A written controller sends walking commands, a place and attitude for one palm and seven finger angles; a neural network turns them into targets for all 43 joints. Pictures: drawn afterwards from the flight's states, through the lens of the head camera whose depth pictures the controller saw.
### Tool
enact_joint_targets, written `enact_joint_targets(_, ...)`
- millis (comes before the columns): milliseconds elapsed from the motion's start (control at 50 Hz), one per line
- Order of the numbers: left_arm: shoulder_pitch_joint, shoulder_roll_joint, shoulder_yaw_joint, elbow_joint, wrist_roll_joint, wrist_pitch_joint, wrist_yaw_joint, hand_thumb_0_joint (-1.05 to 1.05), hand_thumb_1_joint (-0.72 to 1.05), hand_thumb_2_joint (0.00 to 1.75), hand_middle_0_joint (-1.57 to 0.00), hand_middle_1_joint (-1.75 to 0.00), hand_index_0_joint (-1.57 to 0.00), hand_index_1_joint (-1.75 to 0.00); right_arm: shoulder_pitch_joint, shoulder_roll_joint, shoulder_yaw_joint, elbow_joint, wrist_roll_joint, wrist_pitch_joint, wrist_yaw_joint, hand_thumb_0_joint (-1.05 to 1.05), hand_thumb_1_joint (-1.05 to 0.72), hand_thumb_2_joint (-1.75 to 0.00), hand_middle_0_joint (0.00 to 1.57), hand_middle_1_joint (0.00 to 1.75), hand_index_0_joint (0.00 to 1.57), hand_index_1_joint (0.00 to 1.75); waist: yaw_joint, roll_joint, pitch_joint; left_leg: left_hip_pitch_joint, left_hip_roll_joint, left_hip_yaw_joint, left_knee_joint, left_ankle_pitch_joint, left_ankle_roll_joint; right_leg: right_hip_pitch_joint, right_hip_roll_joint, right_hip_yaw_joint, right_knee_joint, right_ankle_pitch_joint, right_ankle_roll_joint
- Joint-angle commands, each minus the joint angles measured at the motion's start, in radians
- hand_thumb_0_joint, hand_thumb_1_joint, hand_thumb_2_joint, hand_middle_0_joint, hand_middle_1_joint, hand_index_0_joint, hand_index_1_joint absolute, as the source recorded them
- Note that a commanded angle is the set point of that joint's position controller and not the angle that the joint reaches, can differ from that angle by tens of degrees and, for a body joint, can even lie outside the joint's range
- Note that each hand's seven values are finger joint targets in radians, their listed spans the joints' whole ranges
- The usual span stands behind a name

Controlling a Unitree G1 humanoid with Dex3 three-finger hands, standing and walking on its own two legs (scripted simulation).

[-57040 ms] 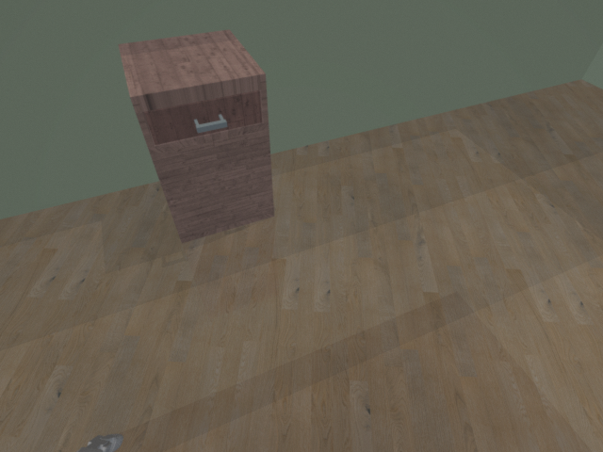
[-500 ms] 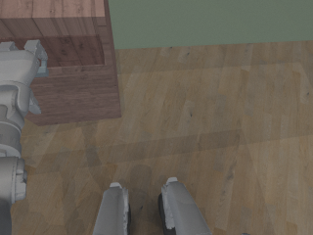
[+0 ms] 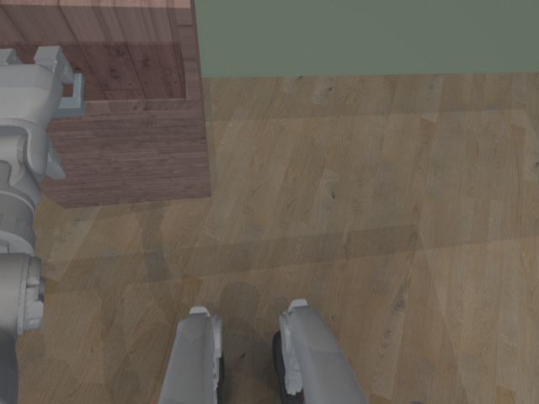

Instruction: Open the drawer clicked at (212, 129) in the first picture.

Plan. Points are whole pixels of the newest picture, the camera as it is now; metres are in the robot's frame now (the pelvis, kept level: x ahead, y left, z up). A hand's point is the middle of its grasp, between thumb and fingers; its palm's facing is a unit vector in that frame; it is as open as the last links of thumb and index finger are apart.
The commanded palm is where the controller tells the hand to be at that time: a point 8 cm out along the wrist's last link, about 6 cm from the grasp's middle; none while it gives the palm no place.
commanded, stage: lower the fingers behind the handle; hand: left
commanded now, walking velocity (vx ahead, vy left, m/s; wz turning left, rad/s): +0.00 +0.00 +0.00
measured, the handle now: (46, 95) +0.56 +0.31 -0.02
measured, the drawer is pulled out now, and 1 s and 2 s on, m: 0.00 0.00 0.00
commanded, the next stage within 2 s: lift the fingers back up to retry in 0.60 s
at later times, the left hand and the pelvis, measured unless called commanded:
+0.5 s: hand (47, 119) +0.52 +0.30 -0.02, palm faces -0.03 +0.01 -1.00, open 14.0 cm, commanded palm +0.52 +0.26 +0.00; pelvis -0.02 +0.00 -0.03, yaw +0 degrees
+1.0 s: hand (44, 118) +0.51 +0.30 -0.01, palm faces -0.10 +0.00 -0.99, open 14.1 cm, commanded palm +0.52 +0.26 +0.05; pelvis -0.02 +0.00 -0.01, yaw +0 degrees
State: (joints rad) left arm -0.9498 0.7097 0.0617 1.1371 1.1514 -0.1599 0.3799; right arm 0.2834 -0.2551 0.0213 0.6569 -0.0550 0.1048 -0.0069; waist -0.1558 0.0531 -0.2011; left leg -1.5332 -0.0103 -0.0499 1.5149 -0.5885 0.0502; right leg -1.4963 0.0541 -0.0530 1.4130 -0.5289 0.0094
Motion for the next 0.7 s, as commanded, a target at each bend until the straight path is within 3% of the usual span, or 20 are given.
enact_joint_targets(0,-0.289,0.139,-0.017,-0.098,0.013,-0.002,-0.014,0.0,-0.5,0.3,-0.3,-1.2,-0.3,-1.2,0.188,-0.194,-0.068,-0.035,-0.003,0.003,-0.01,0.0,-0.9,-0.9,0.2,0.3,0.2,0.3,-0.051,0.143,-0.457,0.457,0.026,-0.044,-0.179,0.283,-0.006,0.119,0.017,-0.024,-0.136,0.124,-0.065)
enact_joint_targets(40,-0.292,0.122,-0.027,-0.079,0.006,0.001,-0.018,0.0,-0.5,0.3,-0.3,-1.2,-0.3,-1.2,0.185,-0.194,-0.067,-0.036,-0.002,0.0,-0.009,0.0,-0.9,-0.9,0.2,0.3,0.2,0.3,-0.063,0.128,-0.422,0.421,0.026,-0.045,-0.173,0.251,-0.003,0.097,0.013,-0.025,-0.132,0.109,-0.064)
enact_joint_targets(60,-0.301,0.164,-0.002,-0.085,0.013,0.001,-0.017,0.0,-0.5,0.3,-0.3,-1.2,-0.3,-1.2,0.186,-0.201,-0.063,-0.039,-0.003,0.002,-0.011,0.0,-0.9,-0.9,0.2,0.3,0.2,0.3,-0.056,0.128,-0.428,0.408,0.027,-0.046,-0.168,0.234,-0.004,0.092,0.013,-0.025,-0.12,0.098,-0.063)
enact_joint_targets(120,-0.303,0.154,-0.015,-0.089,0.017,0.015,-0.021,0.0,-0.5,0.3,-0.3,-1.2,-0.3,-1.2,0.188,-0.2,-0.064,-0.043,0.0,0.0,-0.01,0.0,-0.9,-0.9,0.2,0.3,0.2,0.3,-0.055,0.131,-0.46,0.396,0.024,-0.045,-0.155,0.222,-0.004,0.09,0.014,-0.024,-0.105,0.093,-0.064)
enact_joint_targets(180,-0.306,0.136,-0.034,-0.064,0.018,0.033,-0.029,0.0,-0.5,0.3,-0.3,-1.2,-0.3,-1.2,0.187,-0.203,-0.061,-0.045,0.004,-0.001,-0.009,0.0,-0.9,-0.9,0.2,0.3,0.2,0.3,-0.062,0.13,-0.434,0.371,0.024,-0.052,-0.152,0.172,-0.005,0.052,0.012,-0.029,-0.094,0.062,-0.063)
enact_joint_targets(220,-0.323,0.184,-0.012,-0.075,0.019,0.045,-0.034,0.0,-0.5,0.3,-0.3,-1.2,-0.3,-1.2,0.187,-0.206,-0.056,-0.049,0.009,-0.005,-0.013,0.0,-0.9,-0.9,0.2,0.3,0.2,0.3,-0.059,0.114,-0.44,0.327,0.02,-0.038,-0.146,0.138,0.001,0.082,0.012,-0.022,-0.094,0.049,-0.06)
enact_joint_targets(260,-0.347,0.183,-0.022,-0.1,0.019,0.053,-0.045,0.0,-0.5,0.3,-0.3,-1.2,-0.3,-1.2,0.195,-0.206,-0.056,-0.053,0.01,-0.006,-0.013,0.0,-0.9,-0.9,0.2,0.3,0.2,0.3,-0.057,0.145,-0.479,0.361,0.02,-0.045,-0.152,0.151,-0.003,0.082,0.011,-0.025,-0.089,0.052,-0.061)
enact_joint_targets(340,-0.332,0.185,-0.02,-0.115,0.009,0.066,-0.07,0.0,-0.5,0.3,-0.3,-1.2,-0.3,-1.2,0.195,-0.206,-0.054,-0.053,0.015,-0.009,-0.016,0.0,-0.9,-0.9,0.2,0.3,0.2,0.3,-0.051,0.146,-0.48,0.378,0.024,-0.057,-0.169,0.136,-0.006,0.079,0.011,-0.029,-0.092,0.042,-0.063)
enact_joint_targets(380,-0.346,0.174,-0.038,-0.1,0.003,0.073,-0.083,0.0,-0.5,0.3,-0.3,-1.2,-0.3,-1.2,0.195,-0.204,-0.05,-0.053,0.021,-0.012,-0.021,0.0,-0.9,-0.9,0.2,0.3,0.2,0.3,-0.067,0.115,-0.444,0.341,0.022,-0.055,-0.166,0.093,0.001,0.075,0.011,-0.027,-0.098,0.021,-0.058)
enact_joint_targets(400,-0.344,0.188,-0.033,-0.099,0.004,0.074,-0.089,0.0,-0.5,0.3,-0.3,-1.2,-0.3,-1.2,0.195,-0.202,-0.047,-0.054,0.023,-0.015,-0.022,0.0,-0.9,-0.9,0.2,0.3,0.2,0.3,-0.062,0.117,-0.434,0.315,0.019,-0.047,-0.163,0.075,0.003,0.088,0.01,-0.024,-0.1,0.011,-0.058)
enact_joint_targets(420,-0.36,0.196,-0.032,-0.103,0.001,0.073,-0.094,0.0,-0.5,0.3,-0.3,-1.2,-0.3,-1.2,0.193,-0.201,-0.045,-0.052,0.024,-0.019,-0.025,0.0,-0.9,-0.9,0.2,0.3,0.2,0.3,-0.071,0.105,-0.433,0.295,0.018,-0.038,-0.155,0.071,0.009,0.098,0.01,-0.019,-0.103,0.011,-0.056)
enact_joint_targets(440,-0.35,0.227,-0.01,-0.101,0.003,0.067,-0.101,0.0,-0.5,0.3,-0.3,-1.2,-0.3,-1.2,0.196,-0.204,-0.043,-0.054,0.023,-0.021,-0.028,0.0,-0.9,-0.9,0.2,0.3,0.2,0.3,-0.061,0.114,-0.444,0.299,0.018,-0.04,-0.157,0.073,0.007,0.098,0.009,-0.019,-0.1,0.011,-0.058)
enact_joint_targets(460,-0.365,0.207,-0.033,-0.106,0.004,0.063,-0.108,0.0,-0.5,0.3,-0.3,-1.2,-0.3,-1.2,0.198,-0.202,-0.043,-0.053,0.025,-0.023,-0.03,0.0,-0.9,-0.9,0.2,0.3,0.2,0.3,-0.074,0.11,-0.447,0.308,0.018,-0.044,-0.154,0.074,0.007,0.085,0.01,-0.021,-0.096,0.01,-0.056)
enact_joint_targets(480,-0.355,0.204,-0.033,-0.104,0.004,0.059,-0.113,0.0,-0.5,0.3,-0.3,-1.2,-0.3,-1.2,0.198,-0.202,-0.043,-0.055,0.024,-0.024,-0.032,0.0,-0.9,-0.9,0.2,0.3,0.2,0.3,-0.064,0.131,-0.432,0.307,0.017,-0.047,-0.158,0.068,0.004,0.074,0.009,-0.023,-0.094,0.005,-0.06)
enact_joint_targets(500,-0.358,0.183,-0.049,-0.113,0.0,0.052,-0.118,0.0,-0.5,0.3,-0.3,-1.2,-0.3,-1.2,0.199,-0.2,-0.043,-0.054,0.025,-0.027,-0.032,0.0,-0.9,-0.9,0.2,0.3,0.2,0.3,-0.071,0.12,-0.43,0.311,0.017,-0.049,-0.158,0.066,0.005,0.069,0.009,-0.024,-0.094,0.004,-0.059)
enact_joint_targets(560,-0.357,0.211,-0.032,-0.102,-0.004,0.037,-0.124,0.0,-0.5,0.3,-0.3,-1.2,-0.3,-1.2,0.2,-0.2,-0.038,-0.054,0.026,-0.031,-0.037,0.0,-0.9,-0.9,0.2,0.3,0.2,0.3,-0.075,0.107,-0.408,0.276,0.017,-0.039,-0.145,0.066,0.01,0.073,0.009,-0.018,-0.093,0.007,-0.056)
enact_joint_targets(640,-0.356,0.207,-0.028,-0.119,-0.012,0.022,-0.127,0.0,-0.5,0.3,-0.3,-1.2,-0.3,-1.2,0.203,-0.199,-0.04,-0.055,0.024,-0.035,-0.036,0.0,-0.9,-0.9,0.2,0.3,0.2,0.3,-0.069,0.12,-0.429,0.276,0.016,-0.036,-0.139,0.077,0.011,0.076,0.008,-0.017,-0.088,0.012,-0.059)
enact_joint_targets(660,-0.352,0.182,-0.05,-0.118,-0.012,0.021,-0.13,0.0,-0.5,0.3,-0.3,-1.2,-0.3,-1.2,0.204,-0.197,-0.041,-0.057,0.026,-0.035,-0.036,0.0,-0.9,-0.9,0.2,0.3,0.2,0.3,-0.073,0.122,-0.43,0.28,0.014,-0.036,-0.137,0.074,0.01,0.069,0.009,-0.018,-0.086,0.009,-0.058)
enact_joint_targets(680,-0.353,0.198,-0.036,-0.112,-0.012,0.021,-0.128,0.0,-0.5,0.3,-0.3,-1.2,-0.3,-1.2,0.207,-0.2,-0.041,-0.053,0.027,-0.034,-0.036,0.0,-0.9,-0.9,0.2,0.3,0.2,0.3,-0.071,0.114,-0.419,0.275,0.016,-0.042,-0.14,0.068,0.008,0.064,0.009,-0.02,-0.085,0.007,-0.059)
